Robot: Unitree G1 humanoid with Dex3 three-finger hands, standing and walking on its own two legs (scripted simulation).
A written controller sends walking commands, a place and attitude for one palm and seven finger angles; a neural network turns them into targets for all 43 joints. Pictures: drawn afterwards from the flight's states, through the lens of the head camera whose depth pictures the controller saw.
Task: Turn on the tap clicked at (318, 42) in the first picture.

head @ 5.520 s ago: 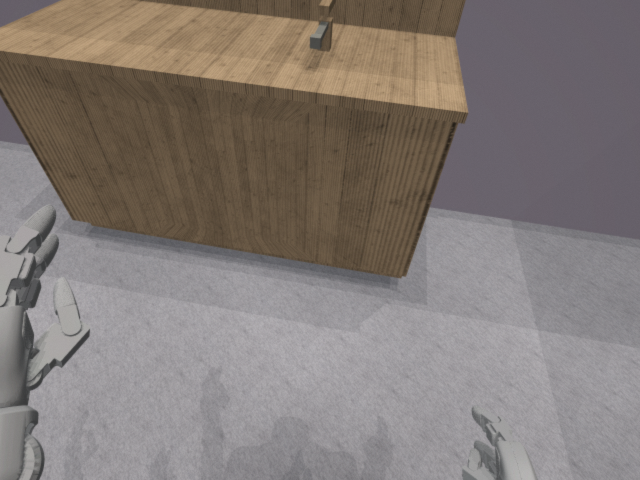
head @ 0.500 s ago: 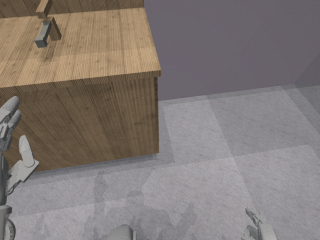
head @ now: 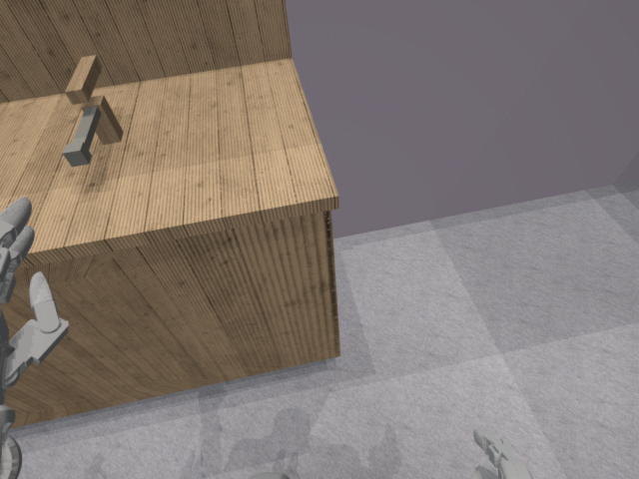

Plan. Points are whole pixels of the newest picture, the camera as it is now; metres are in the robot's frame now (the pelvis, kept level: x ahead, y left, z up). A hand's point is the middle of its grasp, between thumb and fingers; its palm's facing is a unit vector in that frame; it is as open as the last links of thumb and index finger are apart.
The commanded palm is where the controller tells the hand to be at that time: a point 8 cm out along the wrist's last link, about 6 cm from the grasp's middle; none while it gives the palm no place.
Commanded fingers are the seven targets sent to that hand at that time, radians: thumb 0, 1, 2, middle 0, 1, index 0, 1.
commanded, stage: take the last steps up to it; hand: left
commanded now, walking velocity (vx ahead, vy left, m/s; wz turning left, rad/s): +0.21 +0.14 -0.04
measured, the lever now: (77, 154) +0.55 +0.45 +0.11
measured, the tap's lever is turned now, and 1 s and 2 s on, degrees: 0 0 0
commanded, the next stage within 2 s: come to a stop and stand still in 0.24 s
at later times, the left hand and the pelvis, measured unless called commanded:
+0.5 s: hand (55, 222) +0.32 +0.30 +0.19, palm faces +0.37 -0.85 -0.38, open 7.4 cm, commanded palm +0.26 +0.34 +0.19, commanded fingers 0.00 0.90 0.90 -0.20 -0.30 -0.20 -0.30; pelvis +0.09 +0.07 +0.01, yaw -2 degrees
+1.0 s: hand (103, 248) +0.30 +0.25 +0.18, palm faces +0.35 -0.85 -0.40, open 7.4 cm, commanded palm +0.24 +0.30 +0.19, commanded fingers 0.00 0.90 0.90 -0.20 -0.30 -0.20 -0.30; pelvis +0.08 +0.02 +0.01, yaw -2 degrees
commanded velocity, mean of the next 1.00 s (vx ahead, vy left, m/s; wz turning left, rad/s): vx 0.01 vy -0.01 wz -0.02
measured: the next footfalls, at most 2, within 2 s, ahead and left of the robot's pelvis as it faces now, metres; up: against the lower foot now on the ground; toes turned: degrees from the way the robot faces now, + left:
left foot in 0.28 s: +0.16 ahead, +0.19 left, +0.00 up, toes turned +7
right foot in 0.66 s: +0.15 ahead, -0.03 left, +0.00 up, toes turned -7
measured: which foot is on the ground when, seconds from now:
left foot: up 0.00-0.26, down 0.28-0.72, up 0.74-1.00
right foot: down 0.00-0.30, up 0.32-0.64, down 0.66-1.00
